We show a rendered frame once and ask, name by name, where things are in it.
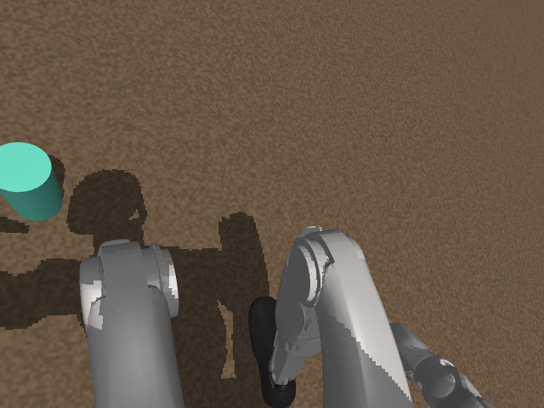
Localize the right robot arm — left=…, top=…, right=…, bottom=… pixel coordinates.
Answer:
left=413, top=356, right=495, bottom=408

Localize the can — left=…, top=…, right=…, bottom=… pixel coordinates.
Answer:
left=0, top=142, right=63, bottom=221

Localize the right robot foot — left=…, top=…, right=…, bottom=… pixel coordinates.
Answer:
left=248, top=297, right=296, bottom=408

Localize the right robot hand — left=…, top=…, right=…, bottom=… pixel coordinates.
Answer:
left=388, top=320, right=436, bottom=383

